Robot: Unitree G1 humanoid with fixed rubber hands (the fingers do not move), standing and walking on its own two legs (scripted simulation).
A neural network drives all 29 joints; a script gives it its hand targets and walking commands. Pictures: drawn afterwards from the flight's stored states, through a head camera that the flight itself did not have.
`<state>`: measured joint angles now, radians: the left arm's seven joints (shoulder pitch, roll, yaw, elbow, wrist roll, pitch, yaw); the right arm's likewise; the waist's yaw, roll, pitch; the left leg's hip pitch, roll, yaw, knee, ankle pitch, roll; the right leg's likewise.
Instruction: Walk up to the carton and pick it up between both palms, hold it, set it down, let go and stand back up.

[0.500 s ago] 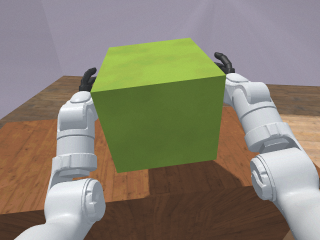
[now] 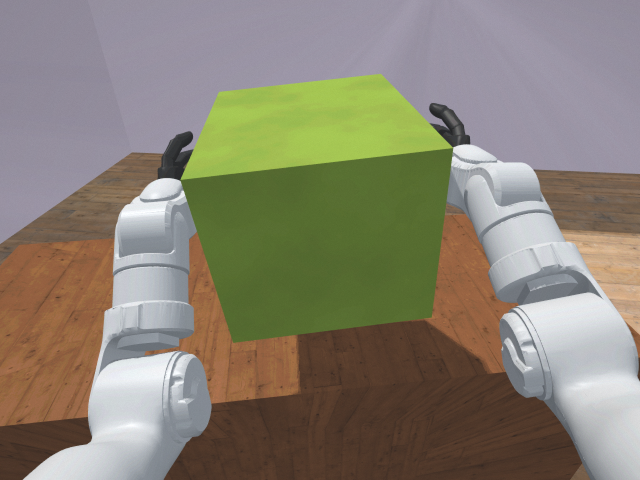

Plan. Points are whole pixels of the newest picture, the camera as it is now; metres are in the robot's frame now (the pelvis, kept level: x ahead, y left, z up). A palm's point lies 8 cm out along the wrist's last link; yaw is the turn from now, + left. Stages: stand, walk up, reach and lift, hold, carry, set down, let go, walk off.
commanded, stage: hold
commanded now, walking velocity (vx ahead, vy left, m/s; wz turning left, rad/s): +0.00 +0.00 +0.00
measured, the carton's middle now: (315, 193) +0.41 +0.00 +0.24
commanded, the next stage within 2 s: set down in 1.54 s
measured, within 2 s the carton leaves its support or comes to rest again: neither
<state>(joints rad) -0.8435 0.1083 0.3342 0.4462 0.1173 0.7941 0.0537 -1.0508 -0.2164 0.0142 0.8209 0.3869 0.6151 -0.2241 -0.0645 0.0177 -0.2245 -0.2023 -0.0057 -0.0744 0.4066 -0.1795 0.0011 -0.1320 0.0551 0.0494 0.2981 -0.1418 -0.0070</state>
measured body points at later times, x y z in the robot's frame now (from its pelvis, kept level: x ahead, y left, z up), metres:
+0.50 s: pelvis +0.00 +0.00 +0.00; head -0.09 +0.02 +0.44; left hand +0.38 +0.17 +0.26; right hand +0.38 -0.16 +0.29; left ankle +0.03 +0.11 -0.75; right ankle +0.01 -0.12 -0.75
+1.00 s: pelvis +0.00 +0.00 +0.00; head -0.09 +0.01 +0.44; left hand +0.38 +0.17 +0.26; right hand +0.39 -0.16 +0.29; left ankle +0.03 +0.11 -0.75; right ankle +0.01 -0.12 -0.75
